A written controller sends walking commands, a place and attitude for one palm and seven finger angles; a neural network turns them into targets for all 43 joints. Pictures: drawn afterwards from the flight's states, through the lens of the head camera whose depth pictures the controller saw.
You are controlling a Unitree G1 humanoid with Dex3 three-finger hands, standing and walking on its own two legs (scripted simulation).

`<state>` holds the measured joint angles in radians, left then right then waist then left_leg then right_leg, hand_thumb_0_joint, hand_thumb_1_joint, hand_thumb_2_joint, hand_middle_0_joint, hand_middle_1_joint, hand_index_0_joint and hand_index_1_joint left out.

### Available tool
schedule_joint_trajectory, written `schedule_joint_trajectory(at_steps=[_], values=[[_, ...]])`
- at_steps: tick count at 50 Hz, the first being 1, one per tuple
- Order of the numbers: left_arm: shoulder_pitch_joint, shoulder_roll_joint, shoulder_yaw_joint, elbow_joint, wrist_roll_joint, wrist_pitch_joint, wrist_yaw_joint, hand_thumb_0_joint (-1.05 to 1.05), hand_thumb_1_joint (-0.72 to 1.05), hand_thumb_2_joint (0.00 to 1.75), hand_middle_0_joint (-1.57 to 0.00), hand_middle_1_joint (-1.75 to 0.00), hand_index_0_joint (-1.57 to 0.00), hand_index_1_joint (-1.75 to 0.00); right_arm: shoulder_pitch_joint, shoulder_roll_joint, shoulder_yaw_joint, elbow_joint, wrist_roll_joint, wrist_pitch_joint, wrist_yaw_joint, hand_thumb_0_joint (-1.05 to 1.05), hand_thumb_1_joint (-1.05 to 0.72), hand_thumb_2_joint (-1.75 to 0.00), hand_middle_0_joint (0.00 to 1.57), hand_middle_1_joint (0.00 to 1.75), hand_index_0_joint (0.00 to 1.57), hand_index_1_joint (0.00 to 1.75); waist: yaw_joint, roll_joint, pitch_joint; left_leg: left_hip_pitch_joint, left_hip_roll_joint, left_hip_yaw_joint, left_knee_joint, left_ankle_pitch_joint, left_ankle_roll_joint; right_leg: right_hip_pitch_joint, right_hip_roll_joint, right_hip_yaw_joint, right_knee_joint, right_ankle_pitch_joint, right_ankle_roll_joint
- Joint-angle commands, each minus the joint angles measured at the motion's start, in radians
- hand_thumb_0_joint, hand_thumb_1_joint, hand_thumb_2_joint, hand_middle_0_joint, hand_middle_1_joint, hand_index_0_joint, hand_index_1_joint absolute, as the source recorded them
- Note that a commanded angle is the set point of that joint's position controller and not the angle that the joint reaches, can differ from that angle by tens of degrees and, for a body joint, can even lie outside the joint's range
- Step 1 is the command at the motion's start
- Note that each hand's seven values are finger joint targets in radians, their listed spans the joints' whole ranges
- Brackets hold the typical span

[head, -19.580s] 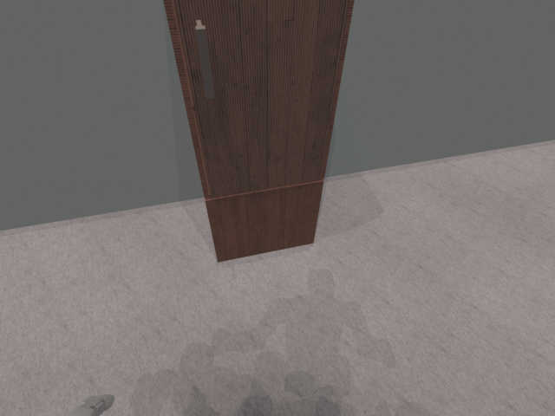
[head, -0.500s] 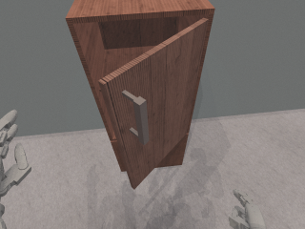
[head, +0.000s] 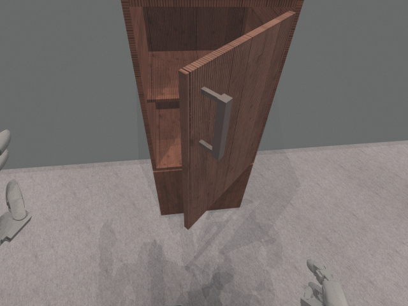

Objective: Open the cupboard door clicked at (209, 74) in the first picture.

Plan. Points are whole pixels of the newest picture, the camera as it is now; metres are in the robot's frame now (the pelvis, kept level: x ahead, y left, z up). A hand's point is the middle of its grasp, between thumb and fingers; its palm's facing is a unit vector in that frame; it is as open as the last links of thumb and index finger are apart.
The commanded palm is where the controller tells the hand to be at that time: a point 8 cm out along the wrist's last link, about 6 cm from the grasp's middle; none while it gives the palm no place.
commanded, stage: step back with the hand held close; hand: left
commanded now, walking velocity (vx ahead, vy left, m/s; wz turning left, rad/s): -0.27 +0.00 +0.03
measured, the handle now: (212, 125) +0.43 +0.02 +0.14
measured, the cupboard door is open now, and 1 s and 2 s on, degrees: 42 42 42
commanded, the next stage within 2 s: stop stepping back and stand still in 0.30 s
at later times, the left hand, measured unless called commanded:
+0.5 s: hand out of the picture +0.05 +0.21 +0.19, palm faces +0.25 -0.79 -0.57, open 7.4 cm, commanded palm +0.00 +0.27 +0.19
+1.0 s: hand out of the picture -0.02 +0.25 +0.20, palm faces +0.31 -0.75 -0.59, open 7.4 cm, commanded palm -0.06 +0.29 +0.19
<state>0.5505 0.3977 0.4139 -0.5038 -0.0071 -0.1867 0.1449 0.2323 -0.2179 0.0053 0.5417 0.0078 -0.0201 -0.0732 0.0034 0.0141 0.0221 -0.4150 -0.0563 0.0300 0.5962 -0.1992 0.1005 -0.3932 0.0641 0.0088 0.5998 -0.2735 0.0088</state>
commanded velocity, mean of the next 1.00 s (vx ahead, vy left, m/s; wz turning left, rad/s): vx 0.00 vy -0.01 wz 0.00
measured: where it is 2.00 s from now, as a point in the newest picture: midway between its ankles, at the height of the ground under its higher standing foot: outside the picture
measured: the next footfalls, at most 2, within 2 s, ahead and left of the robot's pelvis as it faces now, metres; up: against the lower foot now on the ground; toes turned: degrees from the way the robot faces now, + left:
right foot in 0.32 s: -0.22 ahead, -0.12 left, +0.00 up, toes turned -2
left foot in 0.62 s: -0.05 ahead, +0.08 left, +0.00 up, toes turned -2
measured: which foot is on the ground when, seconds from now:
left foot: down 0.00-0.46, up 0.48-0.60, down 0.62-1.00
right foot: up 0.00-0.30, down 0.32-0.72, up 0.74-1.00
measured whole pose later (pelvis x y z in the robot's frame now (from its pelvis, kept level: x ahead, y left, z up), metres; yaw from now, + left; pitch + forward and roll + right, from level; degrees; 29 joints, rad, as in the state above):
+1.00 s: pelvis -0.21 +0.00 +0.02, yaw -3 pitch +1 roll -1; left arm 0.69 0.55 0.48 -0.60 -0.05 -0.21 0.14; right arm 0.24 -0.12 0.03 0.59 -0.02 -0.11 -0.05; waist -0.02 -0.01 -0.03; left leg -0.39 0.00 0.04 0.40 -0.20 0.01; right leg -0.14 0.07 -0.12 0.52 -0.54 -0.04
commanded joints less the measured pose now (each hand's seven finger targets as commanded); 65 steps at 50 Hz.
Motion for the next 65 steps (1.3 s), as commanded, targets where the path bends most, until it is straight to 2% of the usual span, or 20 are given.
schedule_joint_trajectory(at_steps=[1, 8, 14, 19, 22, 26, 30, 33, 35, 37, 42, 45, 47, 49, 50, 51, 54, 58, 62, 65], values=[[-0.103, 0.219, 0.163, -0.289, -0.001, -0.093, 0.027, 0.0, 0.9, 0.9, -0.2, -0.3, -0.2, -0.3, -0.1, -0.14, -0.059, -0.146, -0.014, -0.095, -0.017, 0.0, -0.9, -0.9, 0.2, 0.3, 0.2, 0.3, 0.009, 0.184, -0.145, -0.209, 0.309, -0.374, -0.434, -0.4, 0.032, 0.304, -0.018, 0.048, 0.228, -0.043, 0.01], [-0.067, 0.142, 0.092, -0.227, -0.032, -0.098, 0.017, 0.0, 0.9, 0.9, -0.2, -0.3, -0.2, -0.3, -0.092, -0.118, -0.053, -0.074, -0.022, -0.142, 0.013, 0.0, -0.9, -0.9, 0.2, 0.3, 0.2, 0.3, 0.0, 0.13, -0.115, 0.044, 0.284, -0.32, -0.467, -0.235, -0.019, 0.164, 0.015, -0.002, 0.068, -0.264, -0.009], [-0.054, 0.2, 0.115, -0.288, -0.066, -0.132, -0.006, 0.0, 0.9, 0.9, -0.2, -0.3, -0.2, -0.3, -0.114, -0.118, -0.054, -0.026, -0.014, -0.139, 0.038, 0.0, -0.9, -0.9, 0.2, 0.3, 0.2, 0.3, 0.034, 0.133, -0.379, 0.518, 0.23, -0.175, -0.244, 0.548, -0.114, 0.139, 0.009, 0.0, -0.264, -0.052, -0.015], [0.025, 0.301, 0.265, -0.396, -0.108, -0.157, -0.018, 0.0, 0.9, 0.9, -0.2, -0.3, -0.2, -0.3, -0.187, -0.107, -0.052, -0.089, -0.008, -0.121, 0.047, 0.0, -0.9, -0.9, 0.2, 0.3, 0.2, 0.3, 0.055, 0.154, -0.475, 0.526, 0.2, -0.124, -0.189, 0.56, -0.069, 0.154, -0.007, -0.005, -0.205, 0.076, 0.01], [0.191, 0.328, 0.326, -0.34, -0.133, -0.134, -0.011, 0.0, 0.9, 0.9, -0.2, -0.3, -0.2, -0.3, -0.179, -0.08, -0.04, -0.116, 0.03, -0.095, 0.027, 0.0, -0.9, -0.9, 0.2, 0.3, 0.2, 0.3, 0.025, -0.14, -0.327, 0.417, 0.072, -0.039, 0.089, 0.063, -0.094, -0.017, -0.216, 0.074, -0.301, 0.122, -0.021], [0.017, 0.276, 0.247, -0.25, -0.091, -0.062, -0.005, 0.0, 0.9, 0.9, -0.2, -0.3, -0.2, -0.3, -0.205, -0.095, -0.045, -0.079, 0.005, -0.073, 0.016, 0.0, -0.9, -0.9, 0.2, 0.3, 0.2, 0.3, -0.023, -0.024, 0.051, 0.146, 0.107, -0.138, 0.411, -0.071, -0.128, -0.309, -0.36, 0.297, -0.45, -0.4, -0.171], [-0.318, 0.159, 0.029, 0.047, -0.031, -0.033, 0.009, 0.0, 0.9, 0.9, -0.2, -0.3, -0.2, -0.3, -0.132, -0.131, -0.028, -0.011, 0.0, -0.11, -0.024, 0.0, -0.9, -0.9, 0.2, 0.3, 0.2, 0.3, -0.044, -0.033, 0.27, 0.108, 0.123, -0.072, 0.059, -0.105, -0.082, -0.156, -0.255, 0.161, -0.349, -0.185, -0.086], [-0.358, 0.153, -0.012, 0.031, -0.005, -0.036, 0.01, 0.0, 0.9, 0.9, -0.2, -0.3, -0.2, -0.3, -0.096, -0.149, -0.035, -0.031, 0.005, -0.13, -0.027, 0.0, -0.9, -0.9, 0.2, 0.3, 0.2, 0.3, -0.015, 0.055, 0.104, 0.222, 0.133, -0.135, -0.076, 0.275, -0.031, 0.033, -0.126, 0.047, -0.1, 0.366, 0.004], [-0.381, 0.179, -0.004, -0.205, -0.022, -0.073, 0.003, 0.0, 0.9, 0.9, -0.2, -0.3, -0.2, -0.3, -0.077, -0.123, -0.028, -0.053, 0.002, -0.157, -0.01, 0.0, -0.9, -0.9, 0.2, 0.3, 0.2, 0.3, -0.024, 0.203, -0.084, 0.331, 0.247, -0.394, -0.235, 0.431, 0.015, 0.049, -0.028, -0.003, 0.167, -0.016, 0.017], [-0.315, 0.214, 0.041, -0.358, -0.029, -0.097, 0.006, 0.0, 0.9, 0.9, -0.2, -0.3, -0.2, -0.3, -0.1, -0.112, -0.038, -0.062, -0.015, -0.198, 0.005, 0.0, -0.9, -0.9, 0.2, 0.3, 0.2, 0.3, -0.003, 0.148, -0.159, 0.305, 0.315, -0.504, -0.375, 0.094, 0.013, 0.062, -0.021, 0.067, 0.307, -0.287, 0.002], [0.195, 0.273, 0.216, -0.415, -0.054, -0.084, 0.022, 0.0, 0.9, 0.9, -0.2, -0.3, -0.2, -0.3, -0.119, -0.082, -0.037, -0.093, -0.027, -0.194, 0.037, 0.0, -0.9, -0.9, 0.2, 0.3, 0.2, 0.3, 0.031, 0.274, -0.23, 0.142, 0.213, -0.231, -0.518, -0.353, -0.103, 0.216, 0.009, -0.061, 0.23, -0.157, -0.002], [0.193, 0.225, 0.209, -0.283, -0.058, -0.068, 0.032, 0.0, 0.9, 0.9, -0.2, -0.3, -0.2, -0.3, -0.119, -0.077, -0.038, -0.084, -0.032, -0.147, 0.023, 0.0, -0.9, -0.9, 0.2, 0.3, 0.2, 0.3, 0.007, 0.357, -0.143, -0.033, 0.207, -0.135, -0.541, -0.471, -0.099, 0.338, 0.042, -0.167, 0.094, -0.241, -0.027], [0.127, 0.204, 0.183, -0.177, -0.059, -0.042, 0.034, 0.0, 0.9, 0.9, -0.2, -0.3, -0.2, -0.3, -0.118, -0.085, -0.043, -0.073, -0.028, -0.126, 0.006, 0.0, -0.9, -0.9, 0.2, 0.3, 0.2, 0.3, 0.001, 0.278, -0.104, -0.084, 0.196, -0.116, -0.479, -0.485, -0.117, 0.41, 0.058, -0.197, -0.044, -0.301, -0.045], [0.083, 0.208, 0.165, -0.086, -0.048, -0.011, 0.026, 0.0, 0.9, 0.9, -0.2, -0.3, -0.2, -0.3, -0.11, -0.079, -0.051, -0.052, -0.017, -0.099, -0.005, 0.0, -0.9, -0.9, 0.2, 0.3, 0.2, 0.3, 0.011, -0.021, -0.072, -0.139, 0.097, -0.01, -0.083, -0.384, -0.126, 0.386, -0.079, -0.017, -0.316, -0.291, -0.107], [0.034, 0.221, 0.156, -0.084, -0.053, -0.005, 0.02, 0.0, 0.9, 0.9, -0.2, -0.3, -0.2, -0.3, -0.102, -0.081, -0.056, -0.045, -0.009, -0.082, -0.006, 0.0, -0.9, -0.9, 0.2, 0.3, 0.2, 0.3, 0.007, -0.305, -0.037, -0.166, 0.038, -0.008, 0.312, -0.249, -0.118, 0.193, -0.351, 0.366, -0.493, -0.395, -0.188], [-0.047, 0.209, 0.143, -0.092, -0.068, -0.01, 0.02, 0.0, 0.9, 0.9, -0.2, -0.3, -0.2, -0.3, -0.136, -0.116, -0.056, -0.031, -0.016, -0.085, -0.009, 0.0, -0.9, -0.9, 0.2, 0.3, 0.2, 0.3, 0.017, -0.259, 0.035, -0.279, 0.04, -0.06, 0.531, -0.236, -0.115, 0.1, -0.456, 0.51, -0.556, -0.365, -0.219], [-0.188, 0.15, 0.043, -0.001, -0.041, -0.038, -0.002, 0.0, 0.9, 0.9, -0.2, -0.3, -0.2, -0.3, -0.112, -0.099, -0.042, -0.013, -0.011, -0.112, 0.005, 0.0, -0.9, -0.9, 0.2, 0.3, 0.2, 0.3, -0.035, -0.205, -0.047, -0.259, 0.104, -0.043, 0.528, -0.076, -0.13, 0.205, -0.34, 0.269, -0.436, -0.294, -0.165], [-0.279, 0.142, -0.014, -0.072, -0.005, -0.064, 0.016, 0.0, 0.9, 0.9, -0.2, -0.3, -0.2, -0.3, -0.155, -0.108, -0.042, -0.013, -0.006, -0.14, -0.028, 0.0, -0.9, -0.9, 0.2, 0.3, 0.2, 0.3, 0.006, -0.062, 0.053, -0.196, 0.091, 0.042, 0.27, -0.099, -0.097, 0.277, -0.325, 0.166, -0.341, 0.28, -0.102], [-0.205, 0.231, 0.106, -0.225, -0.007, -0.093, 0.041, 0.0, 0.9, 0.9, -0.2, -0.3, -0.2, -0.3, -0.141, -0.08, -0.039, -0.039, -0.017, -0.169, -0.033, 0.0, -0.9, -0.9, 0.2, 0.3, 0.2, 0.3, 0.043, -0.19, -0.065, -0.004, 0.041, 0.119, 0.028, -0.098, -0.068, 0.389, -0.297, 0.086, -0.22, 0.694, -0.068], [-0.074, 0.225, 0.158, -0.288, -0.032, -0.096, 0.048, 0.0, 0.9, 0.9, -0.2, -0.3, -0.2, -0.3, -0.107, -0.082, -0.048, -0.058, -0.016, -0.163, -0.025, 0.0, -0.9, -0.9, 0.2, 0.3, 0.2, 0.3, 0.016, -0.06, -0.167, 0.249, 0.029, 0.107, -0.2, 0.143, -0.062, 0.36, -0.235, 0.038, -0.07, 0.736, -0.023]])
